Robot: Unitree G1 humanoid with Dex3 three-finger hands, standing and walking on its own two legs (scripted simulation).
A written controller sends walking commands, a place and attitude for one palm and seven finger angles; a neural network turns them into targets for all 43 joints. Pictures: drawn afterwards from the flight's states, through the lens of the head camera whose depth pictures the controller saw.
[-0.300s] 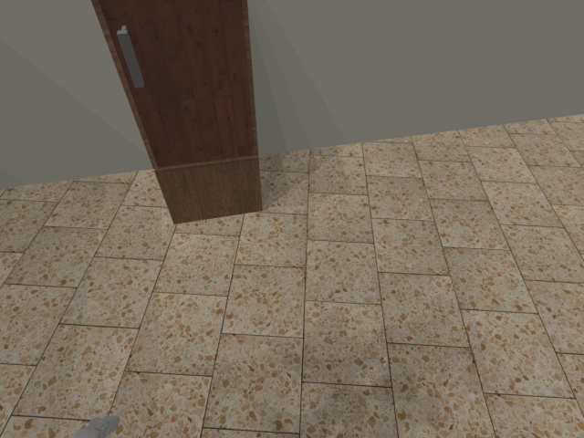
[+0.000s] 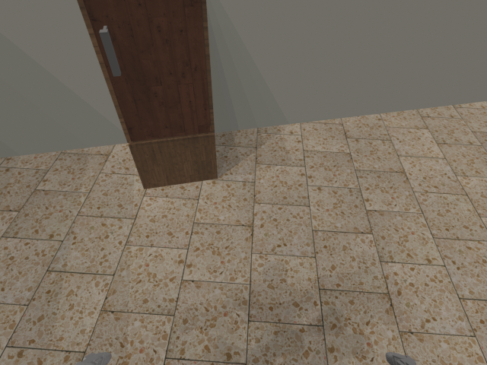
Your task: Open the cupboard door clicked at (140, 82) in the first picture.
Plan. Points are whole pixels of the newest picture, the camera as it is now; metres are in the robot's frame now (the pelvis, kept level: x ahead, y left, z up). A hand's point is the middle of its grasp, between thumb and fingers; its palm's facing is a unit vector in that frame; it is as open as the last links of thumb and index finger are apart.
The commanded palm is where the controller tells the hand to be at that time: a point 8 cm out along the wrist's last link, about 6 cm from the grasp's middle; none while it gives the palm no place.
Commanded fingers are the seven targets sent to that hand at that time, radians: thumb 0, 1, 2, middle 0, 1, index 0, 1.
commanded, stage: stand and wait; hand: left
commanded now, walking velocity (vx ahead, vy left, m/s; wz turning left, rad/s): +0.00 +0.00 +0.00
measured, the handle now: (111, 51) +1.05 +0.53 +0.01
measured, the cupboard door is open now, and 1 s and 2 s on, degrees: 0 0 0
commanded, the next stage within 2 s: look at it before walking up in 0.58 s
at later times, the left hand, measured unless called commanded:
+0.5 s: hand out of the picture +0.06 +0.24 -0.15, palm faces -0.04 -0.94 -0.34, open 7.4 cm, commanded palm none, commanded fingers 0.00 0.90 0.90 -0.20 -0.30 -0.20 -0.30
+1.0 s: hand out of the picture +0.06 +0.24 -0.15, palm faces -0.05 -0.94 -0.33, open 7.4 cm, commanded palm none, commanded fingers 0.00 0.90 0.90 -0.20 -0.30 -0.20 -0.30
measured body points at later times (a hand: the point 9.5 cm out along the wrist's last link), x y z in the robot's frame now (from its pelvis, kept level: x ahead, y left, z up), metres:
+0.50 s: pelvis -0.02 -0.01 +0.01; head -0.01 -0.01 +0.45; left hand +0.07 +0.29 -0.13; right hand +0.06 -0.30 -0.13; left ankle -0.02 +0.12 -0.74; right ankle -0.01 -0.13 -0.74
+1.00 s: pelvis -0.02 -0.01 +0.01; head -0.01 -0.01 +0.46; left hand +0.06 +0.28 -0.13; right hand +0.05 -0.31 -0.13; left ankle -0.02 +0.12 -0.74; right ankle -0.01 -0.13 -0.74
